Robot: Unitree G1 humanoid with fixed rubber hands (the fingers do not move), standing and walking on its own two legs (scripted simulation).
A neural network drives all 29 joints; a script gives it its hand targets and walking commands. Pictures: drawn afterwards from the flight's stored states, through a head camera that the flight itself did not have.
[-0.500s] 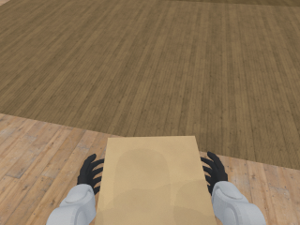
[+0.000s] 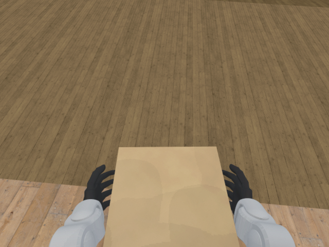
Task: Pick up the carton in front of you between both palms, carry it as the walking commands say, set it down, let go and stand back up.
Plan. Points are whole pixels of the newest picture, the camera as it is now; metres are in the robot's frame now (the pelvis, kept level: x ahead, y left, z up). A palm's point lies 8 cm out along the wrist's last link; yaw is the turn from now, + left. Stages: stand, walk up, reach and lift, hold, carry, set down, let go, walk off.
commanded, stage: carry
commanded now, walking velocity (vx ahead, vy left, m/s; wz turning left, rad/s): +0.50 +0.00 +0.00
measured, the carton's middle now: (167, 214) +0.22 -0.01 +0.00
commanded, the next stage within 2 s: none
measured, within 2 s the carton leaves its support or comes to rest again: neither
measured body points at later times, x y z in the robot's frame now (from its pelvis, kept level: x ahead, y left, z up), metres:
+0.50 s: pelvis +0.35 -0.05 +0.00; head +0.37 -0.07 +0.45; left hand +0.61 +0.13 +0.11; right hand +0.64 -0.18 +0.10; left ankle +0.28 +0.08 -0.65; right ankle +0.37 -0.12 -0.75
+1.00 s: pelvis +0.67 +0.01 -0.01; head +0.77 +0.02 +0.43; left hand +1.05 +0.16 +0.07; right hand +1.04 -0.15 +0.08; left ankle +0.69 +0.08 -0.74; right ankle +0.64 -0.12 -0.62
